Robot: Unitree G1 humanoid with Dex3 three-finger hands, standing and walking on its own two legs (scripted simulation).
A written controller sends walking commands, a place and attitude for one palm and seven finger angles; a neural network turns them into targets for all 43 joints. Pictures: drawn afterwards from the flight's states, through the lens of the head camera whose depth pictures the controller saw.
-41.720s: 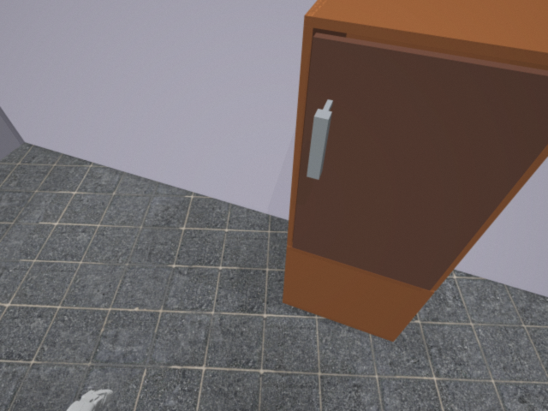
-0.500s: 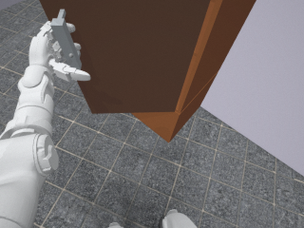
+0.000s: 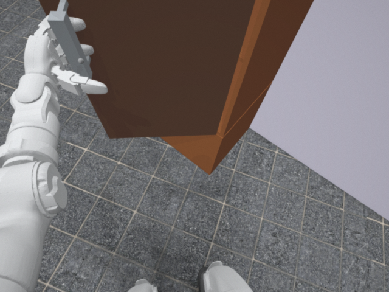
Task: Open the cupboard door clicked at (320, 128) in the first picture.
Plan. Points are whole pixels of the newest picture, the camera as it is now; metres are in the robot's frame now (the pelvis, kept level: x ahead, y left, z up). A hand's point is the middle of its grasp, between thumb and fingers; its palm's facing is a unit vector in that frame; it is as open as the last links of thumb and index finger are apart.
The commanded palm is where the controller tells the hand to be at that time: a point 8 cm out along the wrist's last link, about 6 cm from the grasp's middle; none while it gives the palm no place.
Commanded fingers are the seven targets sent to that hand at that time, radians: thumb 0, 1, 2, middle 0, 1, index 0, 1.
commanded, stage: slide the fingers in behind the handle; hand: left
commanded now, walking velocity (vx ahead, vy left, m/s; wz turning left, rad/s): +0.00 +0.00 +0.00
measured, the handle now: (75, 42) +0.59 +0.16 +0.12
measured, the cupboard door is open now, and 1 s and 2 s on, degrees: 43 43 83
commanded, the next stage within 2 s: close the thumb around the handle in 0.20 s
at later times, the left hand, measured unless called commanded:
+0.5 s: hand (78, 60) +0.54 +0.15 +0.12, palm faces -0.08 -1.00 -0.01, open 12.9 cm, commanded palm +0.52 +0.20 +0.12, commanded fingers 0.00 0.12 0.56 -0.34 -1.27 -0.34 -1.27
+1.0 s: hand (81, 62) +0.53 +0.15 +0.13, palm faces -0.07 -1.00 +0.00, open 6.1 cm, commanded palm +0.52 +0.20 +0.12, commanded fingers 0.00 0.90 0.90 -0.40 -1.35 -0.40 -1.35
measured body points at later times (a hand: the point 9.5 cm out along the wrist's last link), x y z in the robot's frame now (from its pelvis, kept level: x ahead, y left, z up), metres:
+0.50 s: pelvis +0.01 +0.02 +0.00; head +0.12 +0.03 +0.44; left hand +0.54 +0.21 +0.13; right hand -0.02 -0.24 -0.11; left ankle -0.02 +0.12 -0.70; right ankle +0.03 -0.11 -0.70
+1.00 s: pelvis +0.01 +0.01 +0.00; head +0.11 +0.01 +0.44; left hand +0.53 +0.20 +0.13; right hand -0.01 -0.26 -0.11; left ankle -0.02 +0.12 -0.70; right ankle +0.03 -0.11 -0.70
